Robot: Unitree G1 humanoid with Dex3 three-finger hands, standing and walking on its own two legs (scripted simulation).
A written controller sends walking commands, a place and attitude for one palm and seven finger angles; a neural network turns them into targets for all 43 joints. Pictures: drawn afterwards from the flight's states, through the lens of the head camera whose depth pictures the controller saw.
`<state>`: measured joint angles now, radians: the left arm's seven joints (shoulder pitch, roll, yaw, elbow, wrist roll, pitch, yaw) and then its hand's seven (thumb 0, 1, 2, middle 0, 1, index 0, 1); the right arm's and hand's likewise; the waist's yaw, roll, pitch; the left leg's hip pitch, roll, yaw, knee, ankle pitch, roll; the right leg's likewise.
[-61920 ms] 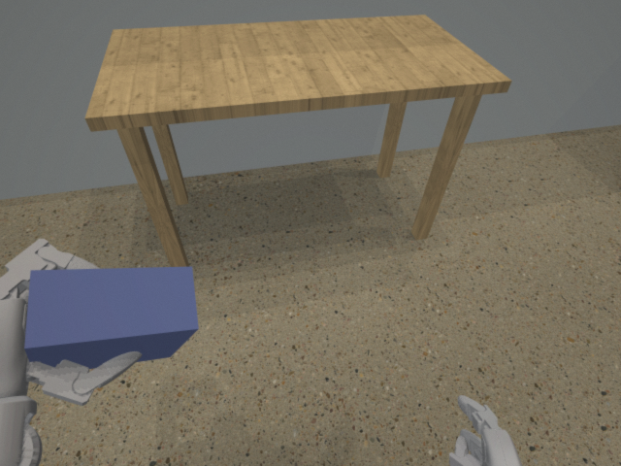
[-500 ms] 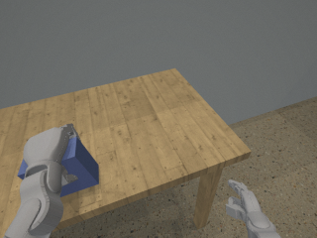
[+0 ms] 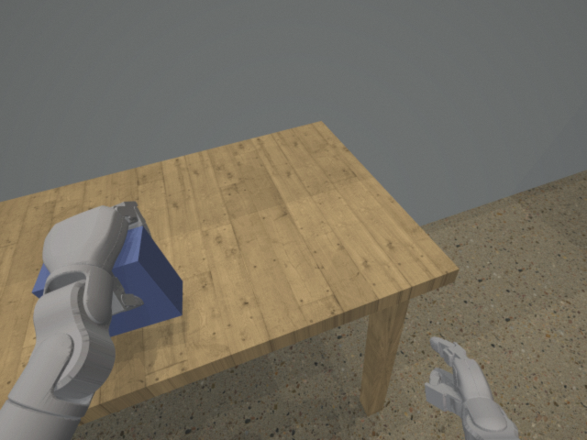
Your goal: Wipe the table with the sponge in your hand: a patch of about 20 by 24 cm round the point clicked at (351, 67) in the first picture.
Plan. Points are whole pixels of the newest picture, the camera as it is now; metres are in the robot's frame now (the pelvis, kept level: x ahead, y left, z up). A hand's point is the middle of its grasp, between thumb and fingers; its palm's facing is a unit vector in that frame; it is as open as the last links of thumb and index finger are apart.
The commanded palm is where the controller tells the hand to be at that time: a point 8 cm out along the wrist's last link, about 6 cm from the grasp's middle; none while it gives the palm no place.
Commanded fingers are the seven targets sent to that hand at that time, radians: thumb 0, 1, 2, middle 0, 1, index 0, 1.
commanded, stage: lift the sponge slowly off the table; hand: left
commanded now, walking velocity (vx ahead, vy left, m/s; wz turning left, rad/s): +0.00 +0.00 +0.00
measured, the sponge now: (126, 294) +0.26 +0.28 +0.09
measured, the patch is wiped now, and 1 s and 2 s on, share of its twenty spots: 1.00 1.00 1.00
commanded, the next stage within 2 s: bring the sponge back beside the body in 0.62 s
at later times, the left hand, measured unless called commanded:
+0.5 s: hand (111, 241) +0.27 +0.27 +0.18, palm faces +0.19 -0.13 -0.97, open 10.2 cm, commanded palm +0.23 +0.27 +0.26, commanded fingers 0.00 0.10 1.30 -1.20 -1.60 -1.20 -1.60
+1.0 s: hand (112, 255) +0.26 +0.26 +0.17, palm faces +0.17 -0.14 -0.98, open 10.2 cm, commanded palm +0.21 +0.27 +0.25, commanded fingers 0.00 0.10 1.30 -1.20 -1.60 -1.20 -1.60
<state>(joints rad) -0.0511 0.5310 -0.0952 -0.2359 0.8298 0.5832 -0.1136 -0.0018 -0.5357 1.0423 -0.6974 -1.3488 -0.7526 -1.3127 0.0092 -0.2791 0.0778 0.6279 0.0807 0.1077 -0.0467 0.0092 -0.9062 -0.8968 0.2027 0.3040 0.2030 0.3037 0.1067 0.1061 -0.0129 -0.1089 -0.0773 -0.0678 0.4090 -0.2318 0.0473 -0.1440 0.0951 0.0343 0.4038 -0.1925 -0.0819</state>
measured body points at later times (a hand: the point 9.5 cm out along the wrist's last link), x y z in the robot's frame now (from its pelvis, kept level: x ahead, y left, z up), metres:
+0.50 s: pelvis +0.00 -0.01 +0.00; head -0.02 -0.06 +0.45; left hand +0.26 +0.27 +0.23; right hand +0.26 -0.20 -0.07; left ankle -0.01 +0.10 -0.74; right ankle +0.02 -0.07 -0.74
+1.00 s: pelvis +0.00 -0.01 +0.00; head -0.02 -0.05 +0.44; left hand +0.24 +0.27 +0.22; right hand +0.26 -0.20 -0.07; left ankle -0.01 +0.10 -0.74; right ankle +0.02 -0.07 -0.74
